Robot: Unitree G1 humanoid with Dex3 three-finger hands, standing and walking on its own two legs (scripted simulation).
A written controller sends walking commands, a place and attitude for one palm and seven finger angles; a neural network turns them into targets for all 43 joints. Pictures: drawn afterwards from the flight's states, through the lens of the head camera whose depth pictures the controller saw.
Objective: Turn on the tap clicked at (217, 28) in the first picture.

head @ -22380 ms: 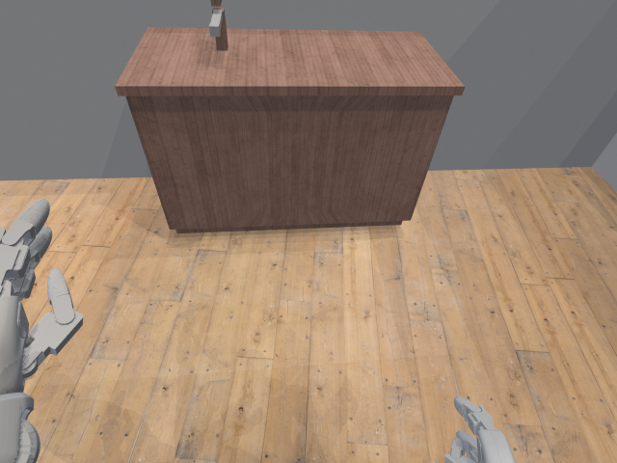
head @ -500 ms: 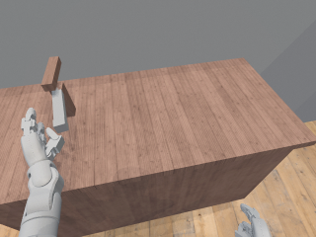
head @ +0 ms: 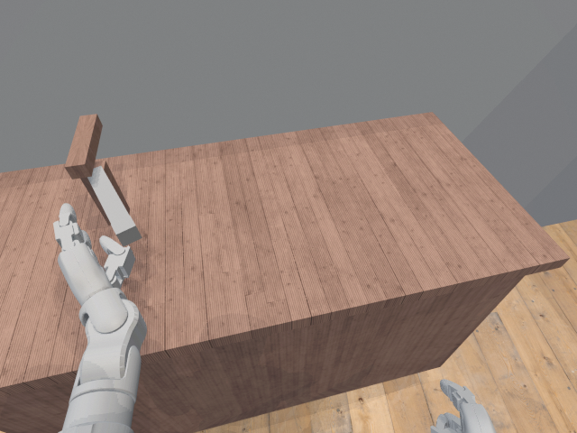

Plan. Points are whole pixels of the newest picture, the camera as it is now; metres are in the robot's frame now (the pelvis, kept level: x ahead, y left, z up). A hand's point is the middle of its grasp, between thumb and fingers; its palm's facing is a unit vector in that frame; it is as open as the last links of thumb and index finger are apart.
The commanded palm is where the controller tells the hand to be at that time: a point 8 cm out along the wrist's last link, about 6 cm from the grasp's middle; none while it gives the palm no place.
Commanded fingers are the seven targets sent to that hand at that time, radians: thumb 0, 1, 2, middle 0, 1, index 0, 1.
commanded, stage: push the lever round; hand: left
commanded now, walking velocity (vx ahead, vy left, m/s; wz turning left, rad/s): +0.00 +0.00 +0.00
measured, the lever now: (126, 231) +0.36 +0.26 +0.09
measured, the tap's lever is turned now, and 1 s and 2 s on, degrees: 23 52 86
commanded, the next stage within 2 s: lift the hand up off the lever in 1.56 s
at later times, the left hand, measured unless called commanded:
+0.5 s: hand (162, 236) +0.36 +0.21 +0.08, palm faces +0.73 -0.68 -0.06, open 7.7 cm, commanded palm +0.31 +0.23 +0.08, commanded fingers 0.00 0.90 0.90 -0.15 -0.15 -0.15 -0.15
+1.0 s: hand (184, 217) +0.40 +0.19 +0.08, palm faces +0.79 -0.61 -0.10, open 7.7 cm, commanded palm +0.34 +0.20 +0.08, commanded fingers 0.00 0.90 0.90 -0.15 -0.15 -0.15 -0.15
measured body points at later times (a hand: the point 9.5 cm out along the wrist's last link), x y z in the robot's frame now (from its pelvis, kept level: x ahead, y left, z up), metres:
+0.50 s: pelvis +0.00 +0.00 +0.00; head +0.01 -0.01 +0.45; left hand +0.32 +0.24 +0.09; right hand +0.18 -0.23 -0.10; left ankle +0.01 +0.11 -0.72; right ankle +0.01 -0.05 -0.72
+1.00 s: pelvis +0.01 -0.01 +0.00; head +0.03 -0.02 +0.45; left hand +0.35 +0.21 +0.09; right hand +0.17 -0.24 -0.12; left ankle +0.01 +0.11 -0.72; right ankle +0.01 -0.05 -0.72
